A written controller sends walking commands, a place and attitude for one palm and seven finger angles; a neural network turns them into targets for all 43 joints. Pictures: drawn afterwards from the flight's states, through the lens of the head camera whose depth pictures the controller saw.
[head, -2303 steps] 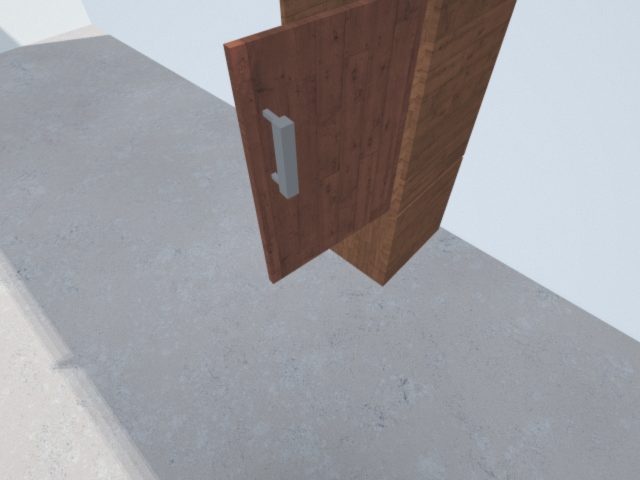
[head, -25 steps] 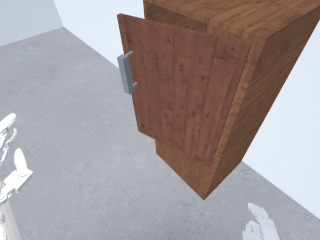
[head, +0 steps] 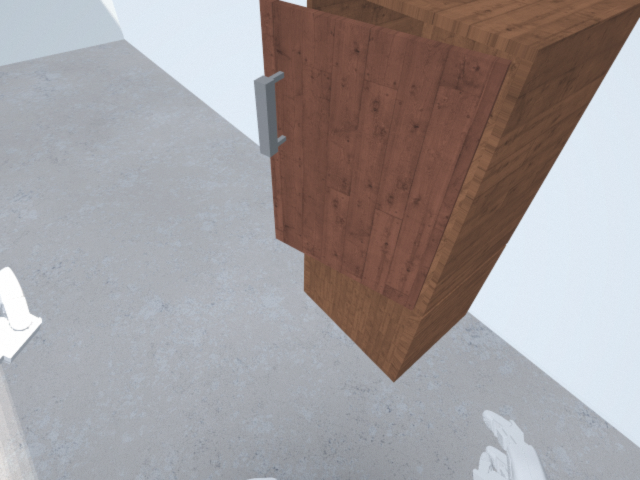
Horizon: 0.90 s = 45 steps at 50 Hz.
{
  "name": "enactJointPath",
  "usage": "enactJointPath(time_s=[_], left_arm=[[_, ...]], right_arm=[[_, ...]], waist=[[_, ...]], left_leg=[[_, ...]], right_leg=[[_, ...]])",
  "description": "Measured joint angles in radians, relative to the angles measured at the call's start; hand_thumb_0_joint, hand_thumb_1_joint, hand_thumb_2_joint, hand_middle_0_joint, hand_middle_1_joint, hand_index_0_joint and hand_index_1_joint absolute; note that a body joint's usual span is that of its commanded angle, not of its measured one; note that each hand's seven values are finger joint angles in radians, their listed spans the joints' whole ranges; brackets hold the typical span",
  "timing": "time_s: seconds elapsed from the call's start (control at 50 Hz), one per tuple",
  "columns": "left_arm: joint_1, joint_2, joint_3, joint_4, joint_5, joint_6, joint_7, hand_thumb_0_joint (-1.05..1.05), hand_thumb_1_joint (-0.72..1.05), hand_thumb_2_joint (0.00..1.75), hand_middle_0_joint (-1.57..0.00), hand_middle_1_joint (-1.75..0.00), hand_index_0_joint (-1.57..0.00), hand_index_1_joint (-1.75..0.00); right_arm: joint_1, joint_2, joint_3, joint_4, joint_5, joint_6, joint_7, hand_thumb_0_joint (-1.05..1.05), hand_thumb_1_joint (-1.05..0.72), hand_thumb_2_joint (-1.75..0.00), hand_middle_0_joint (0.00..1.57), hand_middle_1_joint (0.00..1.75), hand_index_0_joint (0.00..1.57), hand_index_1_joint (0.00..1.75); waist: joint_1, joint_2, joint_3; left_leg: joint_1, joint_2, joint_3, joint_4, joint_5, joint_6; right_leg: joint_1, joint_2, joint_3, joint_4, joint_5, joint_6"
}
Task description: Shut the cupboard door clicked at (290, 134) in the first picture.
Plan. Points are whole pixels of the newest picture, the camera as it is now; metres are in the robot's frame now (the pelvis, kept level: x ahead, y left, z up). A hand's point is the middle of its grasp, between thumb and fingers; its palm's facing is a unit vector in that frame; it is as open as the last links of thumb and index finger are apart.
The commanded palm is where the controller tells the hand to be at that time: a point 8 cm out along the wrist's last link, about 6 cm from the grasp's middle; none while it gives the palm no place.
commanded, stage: step back with the hand held close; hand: left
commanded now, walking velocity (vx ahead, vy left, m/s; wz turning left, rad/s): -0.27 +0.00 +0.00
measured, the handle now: (273, 114) +0.73 +0.14 +0.09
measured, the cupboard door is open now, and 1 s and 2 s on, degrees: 16 16 16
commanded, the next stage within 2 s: stop stepping back and stand still in 0.90 s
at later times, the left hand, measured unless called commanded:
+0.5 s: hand out of the picture +0.12 +0.27 +0.18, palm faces +0.51 -0.73 -0.46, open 7.4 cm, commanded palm +0.06 +0.29 +0.20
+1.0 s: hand out of the picture +0.04 +0.25 +0.19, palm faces +0.41 -0.83 -0.37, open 7.4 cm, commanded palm -0.03 +0.29 +0.20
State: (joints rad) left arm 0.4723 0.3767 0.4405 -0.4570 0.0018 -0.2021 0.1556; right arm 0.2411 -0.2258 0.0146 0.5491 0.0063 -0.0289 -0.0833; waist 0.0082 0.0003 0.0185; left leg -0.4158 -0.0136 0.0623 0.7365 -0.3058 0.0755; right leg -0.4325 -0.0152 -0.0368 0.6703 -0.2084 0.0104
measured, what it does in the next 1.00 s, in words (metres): walks backwards: right foot, then left foot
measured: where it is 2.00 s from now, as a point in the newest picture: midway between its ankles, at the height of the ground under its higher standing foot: outside the picture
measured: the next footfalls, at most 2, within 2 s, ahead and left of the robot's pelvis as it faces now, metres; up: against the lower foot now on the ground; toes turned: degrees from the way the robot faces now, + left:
right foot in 0.38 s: +0.03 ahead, -0.13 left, +0.00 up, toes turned +7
left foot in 0.70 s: -0.01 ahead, +0.11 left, +0.00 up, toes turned +5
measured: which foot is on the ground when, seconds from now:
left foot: down 0.00-0.56, up 0.58-0.68, down 0.70-1.00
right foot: down 0.00-0.26, up 0.28-0.36, down 0.38-0.72, up 0.74-1.00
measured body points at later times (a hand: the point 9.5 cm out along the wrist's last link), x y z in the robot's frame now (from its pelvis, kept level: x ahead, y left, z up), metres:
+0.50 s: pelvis -0.07 -0.01 +0.00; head -0.05 +0.01 +0.45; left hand +0.09 +0.30 +0.21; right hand +0.11 -0.25 -0.08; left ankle +0.06 +0.08 -0.71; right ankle -0.01 -0.14 -0.71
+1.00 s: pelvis -0.18 +0.00 +0.02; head -0.15 +0.03 +0.47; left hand +0.01 +0.30 +0.21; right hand +0.00 -0.22 -0.06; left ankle -0.05 +0.10 -0.71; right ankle -0.30 -0.13 -0.70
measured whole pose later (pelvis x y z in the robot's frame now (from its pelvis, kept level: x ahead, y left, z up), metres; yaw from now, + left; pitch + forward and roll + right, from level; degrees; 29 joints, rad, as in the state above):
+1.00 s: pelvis -0.18 +0.00 +0.02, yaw -2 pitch +5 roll -4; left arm 0.50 0.40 0.41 -0.57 -0.05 -0.21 0.15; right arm 0.17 -0.14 0.02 0.65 -0.02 -0.14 -0.04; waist 0.03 -0.01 -0.04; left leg -0.52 0.11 0.08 0.46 -0.03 0.03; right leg -0.17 0.06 -0.01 0.55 -0.40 0.02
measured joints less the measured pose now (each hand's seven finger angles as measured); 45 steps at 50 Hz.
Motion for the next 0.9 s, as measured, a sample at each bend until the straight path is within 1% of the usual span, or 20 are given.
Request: enactJointPath(time_s=[0.08,0.16,0.24,0.28,0.32,0.34,0.4,0.46,0.5,0.52,0.58,0.64,0.66,0.7,0.72,0.74,0.78,0.82,0.86,0.9], left_arm=[[-0.019,-0.006,0.000,-0.022,0.008,-0.020,0.004,0.01,0.89,0.90,-0.21,-0.30,-0.21,-0.30],[-0.015,0.009,0.004,-0.055,0.000,-0.043,0.015,0.01,0.89,0.90,-0.21,-0.30,-0.21,-0.30],[0.011,0.045,0.018,-0.076,-0.008,-0.061,0.022,0.01,0.89,0.90,-0.21,-0.30,-0.21,-0.30],[0.021,0.063,0.030,-0.071,-0.005,-0.066,0.023,0.01,0.89,0.90,-0.21,-0.30,-0.21,-0.30],[0.023,0.081,0.039,-0.064,-0.004,-0.064,0.018,0.01,0.89,0.90,-0.21,-0.30,-0.21,-0.30],[0.024,0.088,0.044,-0.064,-0.006,-0.062,0.014,0.01,0.89,0.90,-0.21,-0.30,-0.21,-0.30],[0.054,0.095,0.082,-0.063,-0.011,-0.075,0.008,0.01,0.89,0.90,-0.21,-0.30,-0.21,-0.30],[0.062,0.061,0.082,-0.057,-0.023,-0.073,0.006,0.01,0.89,0.90,-0.21,-0.30,-0.21,-0.30],[0.048,0.039,0.051,-0.060,-0.025,-0.066,0.004,0.01,0.89,0.90,-0.21,-0.30,-0.21,-0.30],[0.040,0.028,0.032,-0.062,-0.024,-0.062,0.003,0.01,0.89,0.90,-0.21,-0.30,-0.21,-0.30],[0.025,0.006,-0.022,-0.074,-0.018,-0.052,0.004,0.01,0.89,0.90,-0.21,-0.30,-0.21,-0.30],[0.029,0.019,-0.047,-0.095,-0.012,-0.046,0.010,0.01,0.89,0.90,-0.21,-0.30,-0.21,-0.30],[0.034,0.030,-0.045,-0.099,-0.012,-0.047,0.010,0.01,0.89,0.90,-0.21,-0.30,-0.21,-0.30],[0.042,0.056,-0.028,-0.106,-0.013,-0.052,0.013,0.01,0.89,0.90,-0.21,-0.30,-0.21,-0.30],[0.032,0.069,-0.015,-0.102,-0.014,-0.056,0.015,0.01,0.89,0.90,-0.22,-0.30,-0.21,-0.30],[0.017,0.077,0.000,-0.089,-0.013,-0.060,0.017,0.01,0.89,0.90,-0.22,-0.30,-0.21,-0.30],[0.000,0.084,0.029,-0.050,-0.018,-0.064,0.015,0.01,0.89,0.90,-0.21,-0.30,-0.21,-0.30],[0.012,0.079,0.051,-0.023,-0.028,-0.052,0.008,0.01,0.89,0.90,-0.21,-0.30,-0.21,-0.30],[0.038,0.064,0.055,-0.028,-0.042,-0.036,0.005,0.01,0.89,0.90,-0.21,-0.30,-0.21,-0.30],[0.064,0.043,0.041,-0.055,-0.053,-0.024,0.005,0.01,0.89,0.90,-0.21,-0.30,-0.21,-0.30]], right_arm=[[0.013,0.001,-0.002,0.018,-0.005,-0.013,0.006,0.01,-0.90,-0.89,0.21,0.30,0.20,0.30],[0.010,-0.001,-0.006,0.036,-0.011,-0.019,0.016,0.01,-0.90,-0.89,0.21,0.30,0.20,0.30],[0.001,-0.005,-0.010,0.036,-0.008,-0.016,0.019,0.01,-0.90,-0.89,0.21,0.30,0.20,0.30],[0.002,-0.007,-0.013,0.027,-0.006,-0.020,0.015,0.01,-0.90,-0.89,0.21,0.30,0.20,0.30],[0.015,-0.008,-0.021,0.021,-0.006,-0.030,0.009,0.01,-0.90,-0.89,0.20,0.30,0.20,0.30],[0.022,-0.007,-0.026,0.025,-0.007,-0.036,0.008,0.01,-0.90,-0.89,0.20,0.30,0.20,0.30],[0.017,0.009,-0.027,0.048,-0.003,-0.043,0.009,0.01,-0.90,-0.89,0.20,0.30,0.20,0.30],[-0.014,0.019,-0.024,0.061,-0.007,-0.057,0.012,0.01,-0.90,-0.89,0.20,0.30,0.20,0.30],[-0.029,0.024,-0.021,0.069,-0.007,-0.066,0.013,0.01,-0.90,-0.89,0.20,0.30,0.20,0.30],[-0.035,0.025,-0.019,0.072,-0.007,-0.067,0.014,0.01,-0.90,-0.89,0.20,0.30,0.20,0.30],[-0.047,0.026,-0.020,0.078,-0.011,-0.061,0.017,0.01,-0.90,-0.89,0.21,0.30,0.20,0.30],[-0.052,0.028,-0.021,0.085,-0.015,-0.038,0.020,0.01,-0.90,-0.89,0.21,0.30,0.20,0.30],[-0.049,0.029,-0.021,0.084,-0.017,-0.031,0.019,0.01,-0.90,-0.89,0.21,0.30,0.20,0.30],[-0.038,0.022,-0.019,0.067,-0.016,-0.024,0.013,0.01,-0.90,-0.89,0.21,0.30,0.20,0.30],[-0.040,0.019,-0.022,0.058,-0.015,-0.025,0.007,0.01,-0.90,-0.89,0.21,0.30,0.20,0.30],[-0.048,0.019,-0.025,0.054,-0.016,-0.028,0.002,0.01,-0.90,-0.89,0.21,0.30,0.20,0.30],[-0.062,0.028,-0.034,0.058,-0.019,-0.039,-0.002,0.01,-0.90,-0.89,0.20,0.30,0.20,0.30],[-0.059,0.040,-0.036,0.064,-0.022,-0.053,0.005,0.01,-0.90,-0.89,0.20,0.30,0.20,0.30],[-0.046,0.051,-0.033,0.070,-0.019,-0.067,0.016,0.01,-0.90,-0.89,0.20,0.30,0.20,0.30],[-0.039,0.062,-0.023,0.080,-0.016,-0.082,0.026,0.01,-0.90,-0.89,0.20,0.30,0.20,0.30]], waist=[[-0.006,-0.009,0.003],[-0.020,-0.022,0.001],[-0.036,-0.031,0.007],[-0.047,-0.022,0.013],[-0.067,-0.001,0.014],[-0.070,0.009,0.009],[-0.043,0.004,-0.019],[-0.023,0.013,0.000],[-0.010,0.007,0.007],[-0.006,0.001,0.006],[-0.004,-0.020,-0.011],[-0.010,-0.053,-0.036],[-0.013,-0.063,-0.050],[-0.023,-0.063,-0.077],[-0.034,-0.061,-0.072],[-0.038,-0.056,-0.055],[-0.032,-0.036,-0.027],[-0.025,-0.008,-0.027],[-0.009,0.007,-0.040],[0.010,0.004,-0.057]], left_leg=[[-0.029,0.002,-0.004,0.036,-0.055,-0.007],[-0.055,-0.004,-0.006,0.027,-0.078,-0.022],[-0.073,-0.004,0.001,-0.005,-0.031,-0.018],[-0.083,0.004,0.000,-0.012,-0.001,-0.004],[-0.096,0.018,-0.011,-0.019,0.081,0.000],[-0.106,0.024,-0.019,-0.018,0.121,-0.003],[-0.135,0.035,-0.014,-0.001,0.106,-0.011],[-0.132,0.056,-0.017,-0.023,0.131,-0.024],[-0.127,0.056,-0.016,-0.044,0.138,-0.029],[-0.128,0.052,-0.015,-0.044,0.108,-0.033],[-0.140,0.030,-0.015,-0.029,-0.041,-0.063],[-0.117,0.007,-0.023,0.049,-0.085,-0.084],[-0.090,0.005,-0.026,0.046,-0.082,-0.085],[-0.013,0.016,-0.041,-0.066,-0.057,-0.077],[-0.020,0.015,-0.044,-0.099,0.036,-0.064],[-0.035,0.014,-0.048,-0.092,0.083,-0.050],[-0.048,0.028,-0.051,-0.091,0.110,-0.033],[-0.057,0.055,-0.054,-0.116,0.126,-0.031],[-0.063,0.079,-0.045,-0.150,0.152,-0.032],[-0.070,0.097,-0.022,-0.186,0.180,-0.035]], right_leg=[[-0.019,0.001,-0.004,0.015,0.005,-0.010],[-0.039,-0.005,-0.005,-0.010,0.033,-0.016],[-0.057,-0.004,0.001,-0.037,0.052,-0.015],[-0.070,0.012,0.012,-0.021,0.008,-0.010],[-0.053,0.037,0.029,0.042,0.009,-0.007],[-0.033,0.049,0.035,0.063,-0.028,-0.002],[0.016,0.071,0.069,0.068,-0.135,0.002],[0.020,0.091,0.070,0.034,-0.089,-0.002],[0.020,0.090,0.069,0.021,-0.066,-0.006],[0.019,0.085,0.069,0.015,-0.059,-0.007],[0.019,0.063,0.071,-0.017,-0.033,-0.010],[0.020,0.034,0.082,-0.051,-0.002,-0.001],[0.017,0.026,0.085,-0.064,0.008,0.004],[-0.004,0.023,0.083,-0.077,0.026,0.014],[-0.020,0.023,0.082,-0.066,0.015,0.014],[-0.035,0.034,0.089,-0.029,-0.014,0.012],[-0.054,0.071,0.093,0.092,-0.108,0.008],[-0.039,0.104,0.079,0.187,-0.169,0.005],[0.021,0.110,0.056,0.177,-0.198,0.006],[0.097,0.098,0.043,0.113,-0.223,0.009]])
